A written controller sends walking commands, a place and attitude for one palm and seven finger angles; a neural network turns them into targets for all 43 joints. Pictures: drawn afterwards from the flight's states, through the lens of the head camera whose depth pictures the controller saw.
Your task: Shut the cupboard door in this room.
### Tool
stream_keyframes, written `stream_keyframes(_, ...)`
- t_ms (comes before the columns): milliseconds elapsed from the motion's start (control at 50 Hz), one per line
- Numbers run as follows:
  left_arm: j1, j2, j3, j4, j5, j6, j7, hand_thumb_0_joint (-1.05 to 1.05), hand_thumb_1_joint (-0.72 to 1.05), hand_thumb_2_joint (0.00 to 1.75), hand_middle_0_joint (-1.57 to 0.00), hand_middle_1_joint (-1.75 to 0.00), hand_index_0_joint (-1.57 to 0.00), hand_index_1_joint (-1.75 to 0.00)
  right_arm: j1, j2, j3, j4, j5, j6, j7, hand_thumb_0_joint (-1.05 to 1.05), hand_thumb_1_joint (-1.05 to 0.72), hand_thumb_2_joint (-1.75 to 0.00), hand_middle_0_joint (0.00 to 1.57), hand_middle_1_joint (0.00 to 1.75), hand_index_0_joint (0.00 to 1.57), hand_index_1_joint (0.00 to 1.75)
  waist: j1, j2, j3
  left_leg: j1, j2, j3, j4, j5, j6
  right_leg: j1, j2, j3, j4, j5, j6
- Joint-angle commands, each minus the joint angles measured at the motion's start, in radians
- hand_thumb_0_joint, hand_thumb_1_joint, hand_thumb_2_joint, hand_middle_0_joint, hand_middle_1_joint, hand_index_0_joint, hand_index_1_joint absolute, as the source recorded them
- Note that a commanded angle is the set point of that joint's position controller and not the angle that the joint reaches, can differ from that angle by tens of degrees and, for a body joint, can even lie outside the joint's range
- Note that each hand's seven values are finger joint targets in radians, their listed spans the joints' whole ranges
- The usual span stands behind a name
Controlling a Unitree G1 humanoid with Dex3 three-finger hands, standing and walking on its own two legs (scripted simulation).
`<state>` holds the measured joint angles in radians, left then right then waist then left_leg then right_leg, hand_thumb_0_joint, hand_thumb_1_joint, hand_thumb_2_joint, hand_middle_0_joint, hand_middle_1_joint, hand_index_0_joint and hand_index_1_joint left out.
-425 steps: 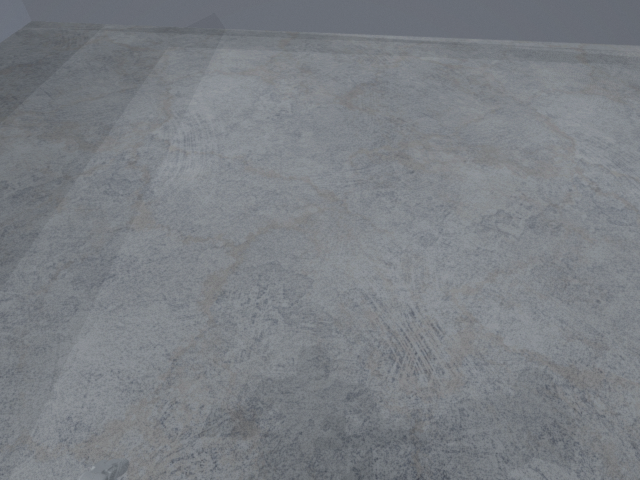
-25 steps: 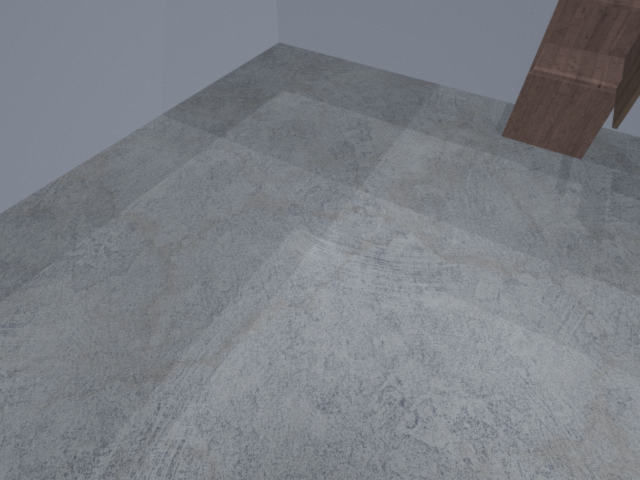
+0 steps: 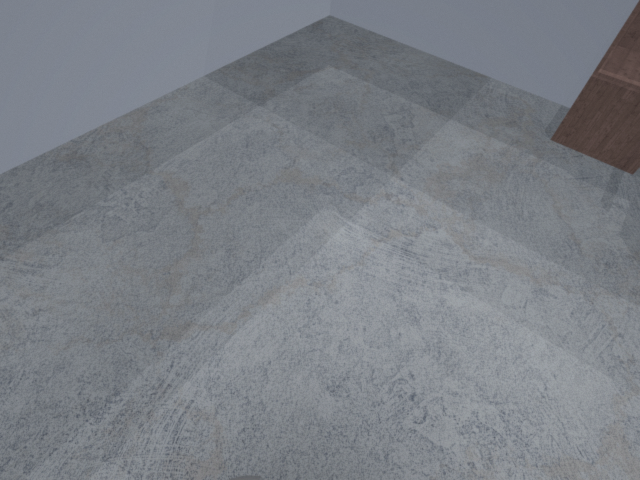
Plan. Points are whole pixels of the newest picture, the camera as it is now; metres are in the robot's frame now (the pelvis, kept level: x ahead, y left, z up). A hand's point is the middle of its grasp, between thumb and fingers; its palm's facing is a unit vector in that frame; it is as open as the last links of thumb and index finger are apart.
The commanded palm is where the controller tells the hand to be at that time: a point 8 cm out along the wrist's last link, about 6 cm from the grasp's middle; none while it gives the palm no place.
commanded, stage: turn or walk to find it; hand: left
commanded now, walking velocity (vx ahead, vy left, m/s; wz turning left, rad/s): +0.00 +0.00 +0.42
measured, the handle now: out of the picture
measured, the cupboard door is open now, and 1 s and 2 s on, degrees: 90 90 90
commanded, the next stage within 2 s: none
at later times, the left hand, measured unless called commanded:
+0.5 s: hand out of the picture +0.04 +0.15 -0.13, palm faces +0.20 -0.93 -0.30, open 7.4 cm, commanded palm none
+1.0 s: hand out of the picture -0.15 +0.11 -0.17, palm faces +0.48 -0.85 -0.21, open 7.4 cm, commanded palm none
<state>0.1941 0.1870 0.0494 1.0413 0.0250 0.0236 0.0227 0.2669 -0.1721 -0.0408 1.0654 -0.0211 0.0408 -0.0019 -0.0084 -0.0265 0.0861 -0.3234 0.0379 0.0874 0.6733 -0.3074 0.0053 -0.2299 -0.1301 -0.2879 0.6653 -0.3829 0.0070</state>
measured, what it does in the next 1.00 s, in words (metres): steps on the spot, turning left: right foot, then left foot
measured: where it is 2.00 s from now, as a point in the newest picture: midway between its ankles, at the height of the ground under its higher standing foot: outside the picture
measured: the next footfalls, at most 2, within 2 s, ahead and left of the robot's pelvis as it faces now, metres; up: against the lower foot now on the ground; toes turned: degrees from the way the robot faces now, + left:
right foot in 0.44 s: +0.03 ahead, -0.16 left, +0.00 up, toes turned +6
left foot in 1.00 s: -0.08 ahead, +0.04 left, +0.00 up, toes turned +30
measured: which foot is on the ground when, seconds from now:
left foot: down 0.00-0.44, up 0.46-0.98, down 1.00-1.00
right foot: down 0.00-0.00, up 0.02-0.42, down 0.44-1.00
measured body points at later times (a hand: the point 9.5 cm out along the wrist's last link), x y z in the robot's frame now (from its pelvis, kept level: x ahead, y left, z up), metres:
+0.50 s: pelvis -0.02 -0.06 +0.01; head +0.01 -0.09 +0.46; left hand +0.03 +0.20 -0.11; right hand +0.07 -0.30 -0.16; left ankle +0.01 +0.09 -0.70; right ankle -0.01 -0.16 -0.72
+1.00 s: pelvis -0.05 -0.06 +0.01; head -0.02 -0.03 +0.45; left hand -0.17 +0.15 -0.15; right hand +0.17 -0.23 -0.13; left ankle -0.12 +0.02 -0.72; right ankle -0.01 -0.16 -0.72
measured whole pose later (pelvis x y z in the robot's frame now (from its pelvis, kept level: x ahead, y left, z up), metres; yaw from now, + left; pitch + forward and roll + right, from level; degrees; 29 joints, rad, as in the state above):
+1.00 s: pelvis -0.05 -0.06 +0.01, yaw +26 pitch +0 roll +0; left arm 0.32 0.21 0.04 1.02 0.03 0.02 0.01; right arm 0.09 -0.22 -0.04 0.96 -0.01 0.05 0.01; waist 0.05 -0.03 0.08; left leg -0.24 0.02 0.08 0.58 -0.33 -0.02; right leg -0.27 -0.15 -0.30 0.62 -0.33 0.00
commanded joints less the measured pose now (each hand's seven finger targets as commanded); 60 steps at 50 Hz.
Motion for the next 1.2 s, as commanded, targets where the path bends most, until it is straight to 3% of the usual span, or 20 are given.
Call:
stream_keyframes(0,-0.035,0.101,0.018,-0.117,-0.009,0.01,0.009,0.0,0.9,0.9,-0.2,-0.3,-0.2,-0.3,0.114,-0.218,-0.049,-0.045,-0.008,-0.035,-0.019,0.0,-0.9,-0.9,0.2,0.3,0.2,0.3,-0.045,0.268,-0.082,0.109,0.348,-0.5,-0.42,0.304,0.194,-0.227,0.034,0.217,0.406,-0.241,0.027)
stream_keyframes(40,-0.057,0.099,0.026,-0.112,-0.002,0.011,0.002,0.0,0.9,0.9,-0.2,-0.3,-0.2,-0.3,0.062,-0.203,-0.047,-0.068,-0.007,-0.041,-0.026,0.0,-0.9,-0.9,0.2,0.3,0.2,0.3,-0.027,0.198,-0.073,0.122,0.292,-0.472,-0.409,0.217,0.169,-0.315,0.021,0.263,0.474,-0.132,0.03)
stream_keyframes(120,-0.03,0.09,0.021,-0.105,-0.005,-0.001,-0.005,0.0,0.9,0.9,-0.2,-0.3,-0.2,-0.3,0.031,-0.193,-0.044,-0.088,-0.001,-0.052,-0.029,0.0,-0.9,-0.9,0.2,0.3,0.2,0.3,-0.01,0.095,-0.147,0.233,0.22,-0.341,-0.357,0.412,0.15,-0.322,0.035,0.277,0.443,-0.03,0.058)
stream_keyframes(260,-0.079,0.088,0.019,-0.154,-0.013,0.008,0.0,0.0,0.9,0.9,-0.2,-0.3,-0.2,-0.3,0.033,-0.211,-0.059,-0.11,-0.005,-0.035,-0.017,0.0,-0.9,-0.9,0.2,0.3,0.2,0.3,-0.035,0.18,-0.123,0.186,0.204,-0.382,-0.362,0.357,0.164,-0.25,0.063,0.273,0.258,-0.069,0.07)
stream_keyframes(380,0.07,0.11,0.027,-0.133,-0.016,-0.006,0.0,0.0,0.9,0.9,-0.2,-0.3,-0.2,-0.3,-0.06,-0.225,-0.075,-0.161,-0.005,-0.015,-0.004,0.0,-0.9,-0.9,0.2,0.3,0.2,0.3,0.033,0.169,-0.129,-0.027,0.123,-0.378,-0.285,0.181,0.103,0.064,0.104,0.228,-0.16,0.105,0.053)
stream_keyframes(400,0.122,0.147,0.037,-0.125,-0.01,-0.014,0.003,0.0,0.9,0.9,-0.2,-0.3,-0.2,-0.3,-0.068,-0.193,-0.074,-0.172,0.001,-0.012,-0.001,0.0,-0.9,-0.9,0.2,0.3,0.2,0.3,0.054,0.085,-0.142,-0.132,0.062,-0.326,-0.201,0.067,0.053,0.184,0.047,0.265,-0.287,0.148,0.042)
stream_keyframes(420,0.126,0.239,0.054,-0.138,0.009,-0.024,0.011,0.0,0.9,0.9,-0.2,-0.3,-0.2,-0.3,-0.048,-0.119,-0.062,-0.191,0.008,-0.008,0.004,0.0,-0.9,-0.9,0.2,0.3,0.2,0.3,0.057,-0.204,-0.117,-0.316,-0.07,-0.188,0.039,-0.127,-0.023,0.244,-0.199,0.543,-0.419,-0.002,-0.039)
stream_keyframes(440,0.079,0.282,0.053,-0.168,0.002,-0.019,0.014,0.0,0.9,0.9,-0.2,-0.3,-0.2,-0.3,-0.084,-0.135,-0.065,-0.209,0.0,-0.006,0.002,0.0,-0.9,-0.9,0.2,0.3,0.2,0.3,0.062,-0.295,-0.079,-0.314,-0.095,-0.157,0.27,-0.255,-0.04,0.07,-0.355,0.692,-0.468,0.024,-0.124)
stream_keyframes(460,0.029,0.255,0.045,-0.19,-0.002,-0.017,0.014,0.0,0.9,0.9,-0.2,-0.3,-0.2,-0.3,-0.089,-0.16,-0.072,-0.209,-0.006,0.0,0.008,0.0,-0.9,-0.9,0.2,0.3,0.2,0.3,0.035,-0.178,-0.044,-0.269,-0.06,-0.193,0.399,-0.214,-0.029,-0.059,-0.334,0.615,-0.476,-0.015,-0.147)
stream_keyframes(480,-0.02,0.221,0.05,-0.198,-0.004,-0.024,0.02,0.0,0.9,0.9,-0.2,-0.3,-0.2,-0.3,-0.068,-0.154,-0.076,-0.194,-0.008,0.014,0.009,0.0,-0.9,-0.9,0.2,0.3,0.2,0.3,0.004,-0.24,-0.025,-0.281,-0.048,-0.204,0.463,-0.179,-0.028,-0.088,-0.287,0.595,-0.487,-0.038,-0.12)
stream_keyframes(560,-0.01,0.143,0.016,-0.188,-0.011,-0.041,0.006,0.0,0.9,0.9,-0.2,-0.3,-0.2,-0.3,0.001,-0.136,-0.066,-0.126,-0.005,0.017,0.018,0.0,-0.9,-0.9,0.2,0.3,0.2,0.3,-0.021,-0.127,-0.023,-0.266,-0.037,-0.145,0.57,0.001,-0.064,0.007,-0.138,0.325,-0.383,0.289,-0.067)
stream_keyframes(780,0.187,0.189,0.027,-0.095,0.007,-0.039,0.014,0.0,0.9,0.9,-0.2,-0.3,-0.2,-0.3,-0.168,-0.122,-0.03,-0.151,0.007,0.011,0.01,0.0,-0.9,-0.9,0.2,0.3,0.2,0.3,0.068,-0.144,-0.097,-0.183,-0.002,-0.073,0.256,-0.158,-0.082,0.212,-0.232,0.301,-0.291,0.657,-0.151)
stream_keyframes(880,0.164,0.215,0.037,-0.081,0.01,-0.03,0.01,0.0,0.9,0.9,-0.2,-0.3,-0.2,-0.3,-0.17,-0.116,-0.02,-0.157,0.018,-0.003,0.009,0.0,-0.9,-0.9,0.2,0.3,0.2,0.3,0.062,-0.168,-0.126,-0.058,-0.006,-0.026,0.062,-0.163,-0.053,0.184,-0.253,0.273,-0.256,0.627,-0.159)
stream_keyframes(940,0.115,0.217,0.042,-0.08,-0.002,-0.022,0.008,0.0,0.9,0.9,-0.2,-0.3,-0.2,-0.3,-0.093,-0.131,-0.023,-0.138,0.015,-0.017,0.007,0.0,-0.9,-0.9,0.2,0.3,0.2,0.3,0.004,-0.127,-0.15,0.14,-0.001,-0.006,-0.209,0.064,-0.034,0.077,-0.221,0.186,-0.154,0.499,-0.078)
stream_keyframes(960,0.117,0.187,0.038,-0.092,-0.01,-0.015,0.005,0.0,0.9,0.9,-0.2,-0.3,-0.2,-0.3,-0.057,-0.185,-0.034,-0.133,0.011,-0.029,0.007,0.0,-0.9,-0.9,0.2,0.3,0.2,0.3,-0.017,0.019,-0.177,0.281,0.082,-0.115,-0.316,0.194,-0.002,-0.049,-0.16,0.129,-0.013,0.354,-0.02)
stream_keyframes(980,0.098,0.131,0.022,-0.125,-0.016,-0.01,-0.002,0.0,0.9,0.9,-0.2,-0.3,-0.2,-0.3,-0.034,-0.279,-0.056,-0.138,0.004,-0.031,0.003,0.0,-0.9,-0.9,0.2,0.3,0.2,0.3,-0.032,0.311,-0.152,0.377,0.312,-0.411,-0.349,0.488,0.087,-0.303,-0.024,0.092,0.18,-0.126,0.058)
stream_keyframes(1000,0.045,0.125,0.012,-0.149,-0.007,0.002,0.003,0.0,0.9,0.9,-0.2,-0.3,-0.2,-0.3,0.001,-0.311,-0.062,-0.122,0.004,-0.019,-0.004,0.0,-0.9,-0.9,0.2,0.3,0.2,0.3,-0.056,0.3,-0.135,0.3,0.381,-0.425,-0.353,0.608,0.178,-0.312,0.003,0.173,0.315,-0.263,0.06)
stream_keyframes(1040,0.01,0.138,0.026,-0.127,-0.004,0.02,0.002,0.0,0.9,0.9,-0.2,-0.3,-0.2,-0.3,-0.086,-0.255,-0.048,-0.133,0.001,-0.02,-0.018,0.0,-0.9,-0.9,0.2,0.3,0.2,0.3,-0.022,0.272,-0.048,0.172,0.288,-0.352,-0.389,0.417,0.164,-0.315,-0.01,0.25,0.415,-0.145,0.059)
stream_keyframes(1100,0.047,0.144,0.033,-0.1,-0.003,0.015,-0.012,0.0,0.9,0.9,-0.2,-0.3,-0.2,-0.3,-0.137,-0.22,-0.036,-0.16,0.005,-0.029,-0.021,0.0,-0.9,-0.9,0.2,0.3,0.2,0.3,0.016,0.172,-0.042,0.188,0.197,-0.266,-0.373,0.452,0.119,-0.325,0.012,0.262,0.477,-0.004,0.074)
stream_keyframes(1180,0.033,0.146,0.029,-0.108,-0.005,0.011,-0.007,0.0,0.9,0.9,-0.2,-0.3,-0.2,-0.3,-0.076,-0.218,-0.04,-0.151,0.009,-0.039,-0.02,0.0,-0.9,-0.9,0.2,0.3,0.2,0.3,0.007,0.122,-0.1,0.266,0.187,-0.273,-0.355,0.565,0.133,-0.332,0.019,0.274,0.458,0.03,0.094)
